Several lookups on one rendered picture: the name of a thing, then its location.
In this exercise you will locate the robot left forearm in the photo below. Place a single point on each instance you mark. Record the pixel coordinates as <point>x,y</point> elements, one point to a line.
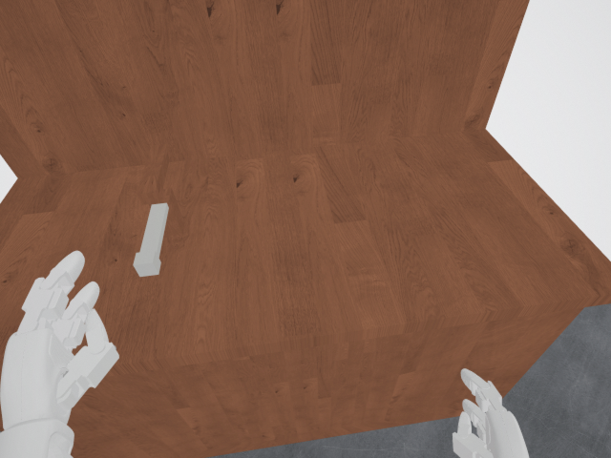
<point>37,438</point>

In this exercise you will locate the counter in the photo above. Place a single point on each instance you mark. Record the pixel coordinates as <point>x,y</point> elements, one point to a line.
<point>343,237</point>

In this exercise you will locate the robot left hand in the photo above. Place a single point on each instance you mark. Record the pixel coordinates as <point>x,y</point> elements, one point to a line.
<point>40,352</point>

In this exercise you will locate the tap lever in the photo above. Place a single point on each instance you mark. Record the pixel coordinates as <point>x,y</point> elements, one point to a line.
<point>147,262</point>

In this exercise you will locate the robot right hand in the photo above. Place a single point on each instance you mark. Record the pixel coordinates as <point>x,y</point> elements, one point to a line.
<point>498,430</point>

